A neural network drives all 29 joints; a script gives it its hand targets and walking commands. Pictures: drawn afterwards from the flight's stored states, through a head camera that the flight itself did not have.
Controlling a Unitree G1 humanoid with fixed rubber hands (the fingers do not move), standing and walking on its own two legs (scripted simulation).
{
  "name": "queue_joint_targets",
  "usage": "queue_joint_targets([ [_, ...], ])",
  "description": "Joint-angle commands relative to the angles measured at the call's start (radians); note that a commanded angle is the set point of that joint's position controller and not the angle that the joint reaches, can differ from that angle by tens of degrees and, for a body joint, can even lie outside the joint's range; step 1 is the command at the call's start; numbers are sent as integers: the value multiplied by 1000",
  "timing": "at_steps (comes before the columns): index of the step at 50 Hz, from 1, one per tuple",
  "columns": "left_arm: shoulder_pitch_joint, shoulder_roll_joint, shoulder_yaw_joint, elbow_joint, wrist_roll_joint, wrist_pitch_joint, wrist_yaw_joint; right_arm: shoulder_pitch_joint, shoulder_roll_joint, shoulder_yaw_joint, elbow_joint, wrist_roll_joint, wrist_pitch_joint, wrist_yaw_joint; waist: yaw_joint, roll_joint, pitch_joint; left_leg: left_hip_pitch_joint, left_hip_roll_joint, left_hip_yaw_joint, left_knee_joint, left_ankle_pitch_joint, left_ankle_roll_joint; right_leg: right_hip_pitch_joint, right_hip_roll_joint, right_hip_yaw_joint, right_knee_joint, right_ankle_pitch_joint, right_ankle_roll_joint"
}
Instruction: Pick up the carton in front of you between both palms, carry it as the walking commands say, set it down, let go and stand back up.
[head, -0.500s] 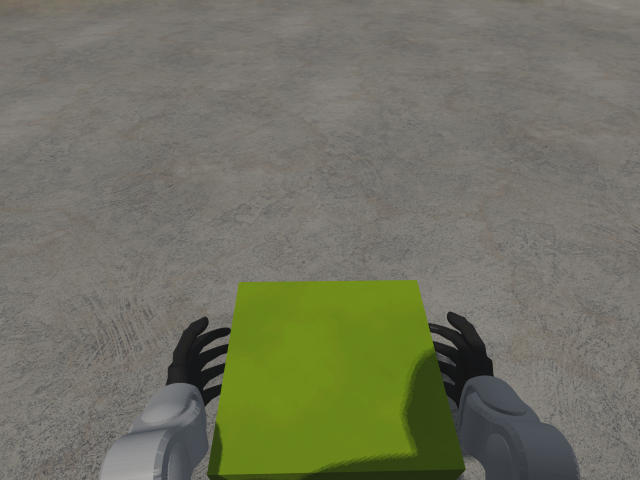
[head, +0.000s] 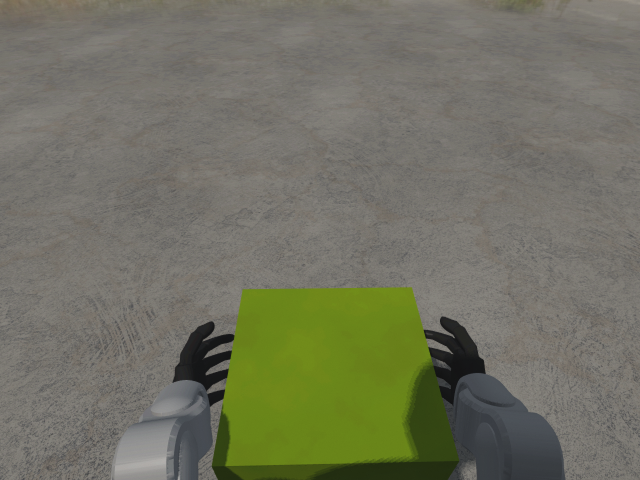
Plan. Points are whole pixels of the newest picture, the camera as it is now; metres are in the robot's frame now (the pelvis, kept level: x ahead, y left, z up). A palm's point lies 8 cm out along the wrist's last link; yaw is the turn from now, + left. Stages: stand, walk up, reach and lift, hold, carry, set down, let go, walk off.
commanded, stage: carry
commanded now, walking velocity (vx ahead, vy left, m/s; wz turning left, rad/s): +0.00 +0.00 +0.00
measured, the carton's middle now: (328, 415) +0.24 +0.00 +0.00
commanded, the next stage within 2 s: hold in 0.66 s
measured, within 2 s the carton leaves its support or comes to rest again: neither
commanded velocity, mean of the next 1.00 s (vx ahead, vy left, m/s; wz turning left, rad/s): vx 0.00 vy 0.00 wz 0.00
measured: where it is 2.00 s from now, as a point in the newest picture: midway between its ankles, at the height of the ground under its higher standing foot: outside the picture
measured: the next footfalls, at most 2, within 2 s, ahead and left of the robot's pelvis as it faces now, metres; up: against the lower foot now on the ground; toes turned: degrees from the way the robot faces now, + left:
none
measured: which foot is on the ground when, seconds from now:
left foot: down 0.00-1.00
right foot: down 0.00-1.00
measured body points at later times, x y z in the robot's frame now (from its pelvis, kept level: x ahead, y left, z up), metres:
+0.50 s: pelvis -0.02 +0.00 +0.00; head -0.03 +0.00 +0.45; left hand +0.27 +0.15 +0.02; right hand +0.27 -0.15 +0.02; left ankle +0.00 +0.11 -0.74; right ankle -0.04 -0.10 -0.74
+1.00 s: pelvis -0.04 +0.00 +0.01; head -0.07 +0.01 +0.46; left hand +0.26 +0.15 +0.04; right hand +0.26 -0.15 +0.04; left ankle +0.01 +0.12 -0.74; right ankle -0.04 -0.12 -0.74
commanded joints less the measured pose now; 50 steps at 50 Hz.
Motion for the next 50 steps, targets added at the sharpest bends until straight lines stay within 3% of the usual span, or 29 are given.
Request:
queue_joint_targets([
  [1, -369, -549, -509, -35, -163, -46, -70, -372, 547, 513, -37, 172, -47, 70, 0, 1, -93, 82, 104, -117, -69, 209, 6, -36, -114, 102, -90, 206, -11],
  [13, -487, -599, -457, 194, -105, -224, -169, -478, 611, 456, 197, 106, -223, 164, 0, 5, -138, 79, 106, -120, -72, 186, 4, -38, -114, 103, -92, 184, -17],
  [24, -625, -679, -370, 488, -38, -468, -255, -626, 691, 377, 491, 45, -464, 255, -2, 5, -179, 87, 105, -121, -67, 205, 1, -19, -112, 100, -78, 204, -17],
  [28, -689, -769, -409, 523, -54, -529, -286, -688, 781, 414, 536, 56, -526, 287, -3, 5, -204, 98, 103, -120, -60, 224, 1, -6, -111, 99, -69, 227, -16],
  [33, -695, -869, -482, 476, -91, -503, -309, -688, 884, 483, 490, 94, -500, 309, -2, 6, -236, 112, 105, -118, -40, 271, 1, 12, -113, 99, -50, 281, -15],
  [34, -546, -888, -463, 440, -85, -490, -310, -554, 896, 460, 463, 92, -492, 313, 3, -33, -219, 312, -161, -277, -69, 549, 22, 122, 110, 267, -84, 662, -6],
  [35, -517, -852, -440, 427, -70, -495, -291, -543, 840, 446, 427, 71, -496, 303, 12, -10, -282, 359, -145, -294, -95, 574, 21, 174, 95, 280, -71, 788, 0],
  [36, -566, -826, -441, 406, -46, -484, -290, -545, 835, 417, 447, 52, -486, 301, -2, -25, -233, 328, -139, -294, -106, 549, 14, 184, 108, 271, -97, 664, -1],
  [38, -584, -818, -403, 456, -31, -473, -297, -571, 829, 382, 484, 27, -475, 296, -6, -35, -148, 338, -155, -282, -111, 505, 1, 143, 117, 268, -140, 564, 9],
  [41, -622, -845, -398, 492, -35, -472, -304, -635, 857, 390, 513, 43, -478, 308, 8, -21, -141, 382, -167, -274, -130, 412, -5, 116, 128, 260, -157, 468, 17],
  [50, -724, -912, -363, 585, -21, -452, -338, -729, 918, 331, 630, 28, -469, 346, 2, -6, -63, 368, -154, -272, -142, 243, -4, 49, 120, 256, -190, 230, -1],
])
